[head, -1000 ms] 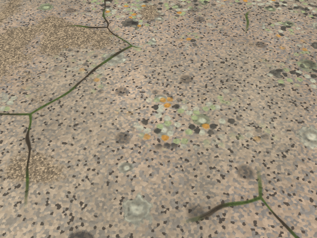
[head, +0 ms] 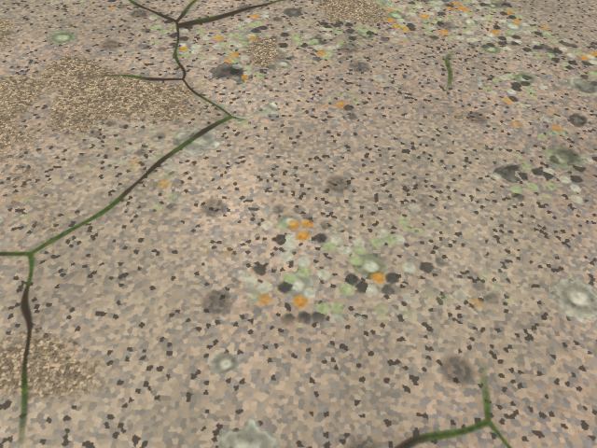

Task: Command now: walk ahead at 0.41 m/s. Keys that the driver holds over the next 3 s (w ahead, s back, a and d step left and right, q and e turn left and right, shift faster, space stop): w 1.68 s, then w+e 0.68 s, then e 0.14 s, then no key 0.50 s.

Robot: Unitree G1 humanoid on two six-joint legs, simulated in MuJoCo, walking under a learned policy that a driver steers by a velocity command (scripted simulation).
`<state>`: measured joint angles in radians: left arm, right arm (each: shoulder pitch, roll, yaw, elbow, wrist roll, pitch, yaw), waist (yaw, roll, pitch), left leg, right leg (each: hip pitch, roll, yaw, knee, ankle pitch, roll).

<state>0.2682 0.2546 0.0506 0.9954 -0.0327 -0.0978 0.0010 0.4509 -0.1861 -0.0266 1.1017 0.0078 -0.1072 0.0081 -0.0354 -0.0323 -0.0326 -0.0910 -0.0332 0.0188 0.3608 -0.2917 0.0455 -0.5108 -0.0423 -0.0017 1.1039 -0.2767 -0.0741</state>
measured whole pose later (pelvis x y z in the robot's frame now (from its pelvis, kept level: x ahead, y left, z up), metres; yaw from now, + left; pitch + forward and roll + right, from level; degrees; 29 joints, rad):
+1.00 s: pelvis +0.57 +0.01 -0.01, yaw +0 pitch +1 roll +0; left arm 0.28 0.27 0.05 0.97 -0.03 -0.10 0.00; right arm 0.19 -0.24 -0.06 0.90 0.00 -0.11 0.03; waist 0.00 -0.03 0.03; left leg -0.32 -0.03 0.07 0.43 -0.14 0.06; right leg -0.43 -0.06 0.03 1.17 -0.35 -0.05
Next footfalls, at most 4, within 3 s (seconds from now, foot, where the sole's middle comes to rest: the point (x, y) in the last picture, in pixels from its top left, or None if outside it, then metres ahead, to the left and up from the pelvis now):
0.30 right None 0.35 -0.14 -0.78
0.84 left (247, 396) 0.67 0.10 -0.78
1.40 right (338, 288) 0.98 -0.14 -0.78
1.96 left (258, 205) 1.30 0.08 -0.78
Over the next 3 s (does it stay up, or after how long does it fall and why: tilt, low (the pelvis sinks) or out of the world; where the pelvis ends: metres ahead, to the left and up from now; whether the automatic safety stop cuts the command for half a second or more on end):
stays up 1.50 -0.16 -0.01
